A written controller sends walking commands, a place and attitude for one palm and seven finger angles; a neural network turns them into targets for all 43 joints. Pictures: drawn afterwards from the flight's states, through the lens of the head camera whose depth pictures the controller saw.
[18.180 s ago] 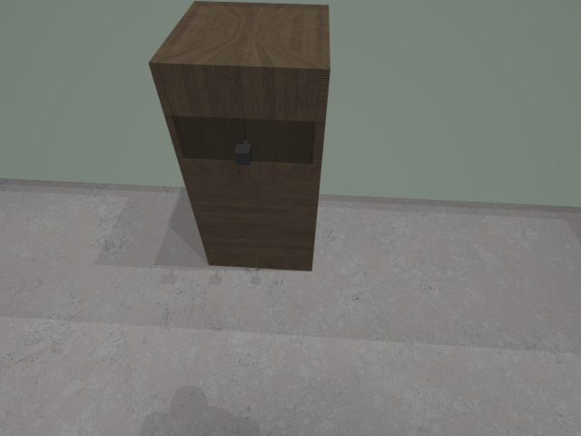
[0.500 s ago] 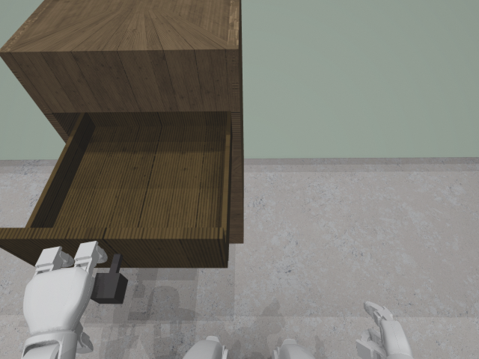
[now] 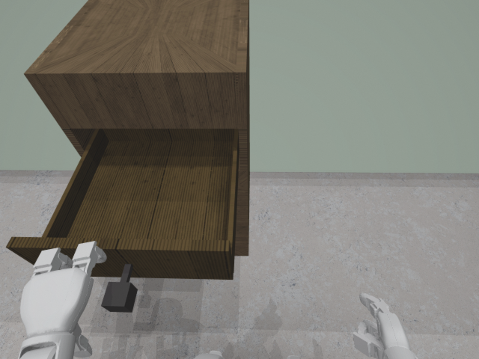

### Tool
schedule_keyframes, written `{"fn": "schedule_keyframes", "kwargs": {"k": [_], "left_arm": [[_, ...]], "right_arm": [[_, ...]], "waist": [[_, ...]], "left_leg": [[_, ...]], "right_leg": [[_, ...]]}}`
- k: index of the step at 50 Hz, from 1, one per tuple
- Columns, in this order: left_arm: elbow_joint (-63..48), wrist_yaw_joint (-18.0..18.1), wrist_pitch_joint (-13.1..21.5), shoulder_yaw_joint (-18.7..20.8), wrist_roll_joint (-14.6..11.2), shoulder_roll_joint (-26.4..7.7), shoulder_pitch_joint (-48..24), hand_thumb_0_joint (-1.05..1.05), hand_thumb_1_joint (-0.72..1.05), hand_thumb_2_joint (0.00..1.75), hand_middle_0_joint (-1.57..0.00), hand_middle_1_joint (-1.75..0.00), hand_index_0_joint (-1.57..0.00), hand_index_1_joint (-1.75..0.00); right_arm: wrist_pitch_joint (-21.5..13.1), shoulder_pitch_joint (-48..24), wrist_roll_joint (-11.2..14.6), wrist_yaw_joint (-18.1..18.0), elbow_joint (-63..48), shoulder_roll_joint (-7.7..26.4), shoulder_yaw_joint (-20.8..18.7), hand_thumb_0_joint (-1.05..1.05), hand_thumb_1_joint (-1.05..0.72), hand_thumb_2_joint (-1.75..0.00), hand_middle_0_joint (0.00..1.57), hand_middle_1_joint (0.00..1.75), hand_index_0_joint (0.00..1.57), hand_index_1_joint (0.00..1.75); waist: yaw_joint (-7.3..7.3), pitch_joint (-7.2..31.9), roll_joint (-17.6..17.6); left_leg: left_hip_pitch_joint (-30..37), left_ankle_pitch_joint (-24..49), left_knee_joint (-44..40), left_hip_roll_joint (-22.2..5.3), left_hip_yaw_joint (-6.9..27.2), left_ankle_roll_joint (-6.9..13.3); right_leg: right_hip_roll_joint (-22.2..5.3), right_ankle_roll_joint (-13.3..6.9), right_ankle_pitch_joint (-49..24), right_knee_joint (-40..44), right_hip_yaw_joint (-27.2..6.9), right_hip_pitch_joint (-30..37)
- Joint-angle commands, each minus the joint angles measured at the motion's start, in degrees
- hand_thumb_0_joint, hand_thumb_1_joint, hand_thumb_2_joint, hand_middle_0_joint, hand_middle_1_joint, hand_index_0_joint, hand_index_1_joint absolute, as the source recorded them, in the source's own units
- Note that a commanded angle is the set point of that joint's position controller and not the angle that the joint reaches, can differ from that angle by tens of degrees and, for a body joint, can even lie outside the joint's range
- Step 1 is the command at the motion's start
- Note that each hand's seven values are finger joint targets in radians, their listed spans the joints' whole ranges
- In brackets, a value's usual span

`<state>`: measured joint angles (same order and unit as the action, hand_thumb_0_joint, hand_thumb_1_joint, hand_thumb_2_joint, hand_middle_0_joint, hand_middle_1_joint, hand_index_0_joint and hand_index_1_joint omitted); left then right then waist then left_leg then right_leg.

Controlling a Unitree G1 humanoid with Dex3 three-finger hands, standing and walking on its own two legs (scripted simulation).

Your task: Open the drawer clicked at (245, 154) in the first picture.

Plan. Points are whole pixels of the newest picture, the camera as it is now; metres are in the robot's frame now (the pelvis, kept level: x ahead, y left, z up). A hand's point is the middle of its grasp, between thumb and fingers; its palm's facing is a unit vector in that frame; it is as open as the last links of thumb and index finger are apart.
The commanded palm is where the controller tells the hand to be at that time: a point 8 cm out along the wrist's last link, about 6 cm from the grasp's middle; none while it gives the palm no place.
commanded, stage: lift the hand off the handle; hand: left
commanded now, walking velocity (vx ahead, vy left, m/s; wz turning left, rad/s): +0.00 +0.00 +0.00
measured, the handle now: (123, 285) +0.24 +0.24 -0.06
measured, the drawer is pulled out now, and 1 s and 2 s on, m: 0.30 0.30 0.30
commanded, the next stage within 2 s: draw the hand back to the body in 1.52 s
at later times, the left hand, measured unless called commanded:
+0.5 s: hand (71, 294) +0.20 +0.28 +0.03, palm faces +0.02 -0.04 -1.00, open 13.8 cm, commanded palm +0.18 +0.27 +0.08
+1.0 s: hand (58, 281) +0.21 +0.28 +0.07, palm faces +0.02 -0.04 -1.00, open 13.8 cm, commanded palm +0.18 +0.28 +0.12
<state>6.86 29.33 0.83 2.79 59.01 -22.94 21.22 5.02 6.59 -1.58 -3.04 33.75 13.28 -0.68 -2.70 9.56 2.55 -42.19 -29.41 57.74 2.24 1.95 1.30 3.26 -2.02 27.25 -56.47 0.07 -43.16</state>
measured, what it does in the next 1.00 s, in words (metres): stands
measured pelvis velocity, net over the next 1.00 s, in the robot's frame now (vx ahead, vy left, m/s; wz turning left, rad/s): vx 0.02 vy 0.00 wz -0.01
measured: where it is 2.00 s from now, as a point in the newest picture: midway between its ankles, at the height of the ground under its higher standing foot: outside the picture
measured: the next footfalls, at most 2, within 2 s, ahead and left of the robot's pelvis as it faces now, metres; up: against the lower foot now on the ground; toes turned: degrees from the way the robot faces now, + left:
none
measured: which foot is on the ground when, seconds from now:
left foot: down 0.00-1.00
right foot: down 0.00-1.00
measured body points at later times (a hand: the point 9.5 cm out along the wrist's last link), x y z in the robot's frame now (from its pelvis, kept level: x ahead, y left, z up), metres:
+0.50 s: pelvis +0.01 +0.00 +0.02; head +0.04 -0.02 +0.46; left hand +0.19 +0.28 +0.08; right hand +0.21 -0.23 -0.09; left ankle -0.01 +0.11 -0.68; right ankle +0.00 -0.10 -0.68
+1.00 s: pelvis +0.02 +0.00 +0.03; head +0.04 -0.02 +0.48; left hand +0.20 +0.28 +0.12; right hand +0.22 -0.22 -0.07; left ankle -0.01 +0.11 -0.68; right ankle +0.00 -0.10 -0.68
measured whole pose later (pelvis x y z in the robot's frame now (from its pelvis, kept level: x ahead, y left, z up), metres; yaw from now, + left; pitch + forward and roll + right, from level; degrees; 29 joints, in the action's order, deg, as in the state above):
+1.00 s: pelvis +0.02 +0.00 +0.03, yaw +0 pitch +9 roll -1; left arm -6.1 20.2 2.6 4.9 55.0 -26.3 27.5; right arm 4.9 8.4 -0.8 -1.2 32.2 13.7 -0.4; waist -3.7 7.4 3.7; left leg -29.2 -25.9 46.1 2.1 1.6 1.7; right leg 3.1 -1.7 23.7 -45.0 -1.0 -30.3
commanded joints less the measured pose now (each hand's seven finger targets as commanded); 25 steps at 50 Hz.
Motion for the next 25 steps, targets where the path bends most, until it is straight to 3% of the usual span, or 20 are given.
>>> {"fn": "schedule_keyframes", "kwargs": {"k": [1,2,3,6,9,13,14,15,17,18,19,21,22,23,24,25], "left_arm": [[-11.3,-0.3,0.5,5.7,-0.9,-10.9,-1.5,0.0,-0.5,0.3,-0.3,-1.2,-0.3,-1.2],[-11.4,-0.6,0.8,6.5,-0.7,-11.8,-1.1,0.0,-0.5,0.3,-0.3,-1.2,-0.3,-1.2],[-12.3,-1.0,1.3,5.0,-0.7,-10.4,-1.5,0.0,-0.5,0.3,-0.3,-1.2,-0.3,-1.2],[-13.8,-1.1,2.6,7.0,-0.9,-12.0,-0.3,0.0,-0.5,0.3,-0.3,-1.2,-0.3,-1.2],[-15.5,-0.5,3.5,6.9,-0.4,-11.2,1.7,0.0,-0.5,0.3,-0.3,-1.2,-0.3,-1.2],[-15.8,0.4,3.0,6.3,-0.2,-9.8,1.5,0.0,-0.5,0.3,-0.3,-1.2,-0.3,-1.2],[-17.0,0.7,2.9,7.3,-0.2,-10.6,2.4,0.0,-0.5,0.3,-0.3,-1.2,-0.3,-1.2],[-17.0,0.7,2.5,6.4,-0.4,-9.4,4.5,0.0,-0.5,0.3,-0.3,-1.2,-0.3,-1.2],[-17.9,0.6,1.8,7.5,-0.7,-10.8,4.3,0.0,-0.5,0.3,-0.3,-1.2,-0.3,-1.2],[-17.5,0.2,1.2,6.0,-0.9,-9.4,4.7,0.0,-0.5,0.3,-0.3,-1.2,-0.3,-1.2],[-18.8,0.0,0.9,6.2,-1.0,-10.1,2.6,0.0,-0.5,0.3,-0.3,-1.2,-0.3,-1.2],[-17.6,-0.8,0.2,6.8,-1.2,-11.0,2.0,0.0,-0.5,0.3,-0.3,-1.2,-0.3,-1.2],[-18.1,-1.2,0.1,6.9,-1.3,-11.4,1.4,0.0,-0.5,0.3,-0.3,-1.2,-0.3,-1.2],[-17.2,-1.7,0.1,6.5,-1.3,-11.3,1.2,0.0,-0.5,0.3,-0.3,-1.2,-0.3,-1.2],[-18.0,-2.1,0.2,7.8,-1.4,-12.7,0.8,0.0,-0.5,0.3,-0.3,-1.2,-0.3,-1.2],[-18.2,-2.6,0.2,7.0,-1.5,-11.9,1.7,0.0,-0.5,0.3,-0.3,-1.2,-0.3,-1.2]], "right_arm": [[-2.7,-4.6,0.1,-0.6,-9.1,7.1,-2.6,0.0,-0.9,-0.9,0.2,0.3,0.2,0.3],[-2.5,-4.8,0.0,-0.5,-9.2,6.9,-2.3,0.0,-0.9,-0.9,0.2,0.3,0.2,0.3],[-2.8,-4.5,0.1,-0.5,-9.0,6.9,-2.7,0.0,-0.9,-0.9,0.2,0.3,0.2,0.3],[-3.0,-4.3,-0.1,-0.2,-9.2,7.0,-2.6,0.0,-0.9,-0.9,0.2,0.3,0.2,0.3],[-3.0,-4.8,-0.4,0.6,-9.7,6.7,-2.5,0.0,-0.9,-0.9,0.2,0.3,0.2,0.3],[-2.9,-4.2,-0.2,1.3,-9.7,6.8,-3.2,0.0,-0.9,-0.9,0.2,0.3,0.2,0.3],[-2.8,-4.4,-0.5,1.5,-10.1,6.8,-3.1,0.0,-0.9,-0.9,0.2,0.3,0.2,0.3],[-2.9,-4.2,-0.2,1.6,-10.3,6.7,-3.3,0.0,-0.9,-0.9,0.2,0.3,0.2,0.3],[-2.7,-4.7,-0.2,1.8,-10.4,6.9,-3.0,0.0,-0.9,-0.9,0.2,0.3,0.2,0.3],[-2.7,-4.4,0.2,1.7,-10.4,6.8,-3.2,0.0,-0.9,-0.9,0.2,0.3,0.2,0.3],[-2.6,-4.9,-0.1,1.8,-10.5,7.0,-3.0,0.0,-0.9,-0.9,0.2,0.3,0.2,0.3],[-2.5,-4.7,0.3,1.4,-10.4,7.1,-2.8,0.0,-0.9,-0.9,0.2,0.3,0.2,0.3],[-2.4,-5.3,0.1,1.3,-10.3,7.0,-2.5,0.0,-0.9,-0.9,0.2,0.3,0.2,0.3],[-2.5,-4.7,0.4,1.1,-10.2,6.8,-2.8,0.0,-0.9,-0.9,0.2,0.3,0.2,0.3],[-2.5,-5.3,0.2,1.0,-10.3,6.9,-2.5,0.0,-0.9,-0.9,0.2,0.3,0.2,0.3],[-2.6,-5.0,0.5,0.9,-10.4,6.7,-2.6,0.0,-0.9,-0.9,0.2,0.3,0.2,0.3]], "waist": [[0.36,10.7,-0.5],[-0.26,10.4,-1.1],[0.37,9.8,-0.1],[-0.05,9.8,0.4],[-0.64,9.0,1.2],[-0.11,8.3,0.3],[-1.08,10.3,0.4],[-0.89,9.7,1.0],[-1.11,10.5,0.3],[-0.52,9.0,-0.2],[-0.52,9.7,-0.8],[0.1,7.5,-2.2],[-0.42,8.0,-1.4],[0.04,6.2,-1.7],[-0.67,7.4,-2.0],[-0.55,6.9,-0.5]], "left_leg": [[9.9,17.4,-9.2,-0.2,-1.0,1.0],[10.1,18.3,-9.5,0.0,-1.0,0.9],[11.0,18.8,-9.4,-0.2,-0.9,1.0],[11.7,20.0,-10.2,-0.4,-0.7,0.8],[12.3,20.8,-10.5,-0.4,-0.7,0.5],[12.6,21.0,-10.8,-0.7,-0.4,0.4],[13.1,22.2,-11.2,-0.6,-0.5,0.2],[13.5,22.6,-11.2,-0.7,-0.5,0.2],[13.9,23.6,-11.5,-0.7,-0.6,0.1],[13.6,22.7,-11.6,-0.8,-0.5,0.2],[13.8,21.9,-12.0,-0.7,-0.6,0.3],[13.2,20.7,-12.6,-0.8,-0.5,0.5],[13.5,19.9,-13.0,-0.6,-0.7,0.6],[13.5,19.5,-13.1,-0.8,-0.6,0.8],[13.8,19.4,-13.6,-0.7,-0.7,0.8],[14.5,19.9,-13.7,-0.7,-0.7,0.8]], "right_leg": [[-0.8,-0.6,-17.6,10.7,-1.1,9.7],[-0.8,-0.5,-17.9,10.7,-1.2,9.7],[-0.7,-0.6,-18.6,11.0,-1.2,9.5],[-0.7,-0.8,-19.1,11.2,-1.2,10.3],[-0.6,-0.9,-18.3,11.1,-0.7,9.2],[-0.4,-1.0,-18.2,10.9,-0.2,9.0],[-0.5,-1.0,-18.8,10.6,-0.1,9.9],[-0.5,-1.1,-19.2,10.8,0.0,10.3],[-0.6,-1.0,-20.5,11.0,-0.4,11.1],[-0.5,-1.0,-19.9,11.4,-0.1,11.3],[-0.8,-0.8,-19.6,11.8,-0.4,11.3],[-0.7,-0.8,-19.4,12.8,-0.5,11.9],[-1.0,-0.6,-19.0,13.1,-0.9,12.3],[-0.9,-0.7,-18.8,13.6,-0.7,12.3],[-1.1,-0.6,-18.8,13.9,-1.0,13.2],[-1.0,-0.7,-19.0,14.1,-1.0,13.4]]}}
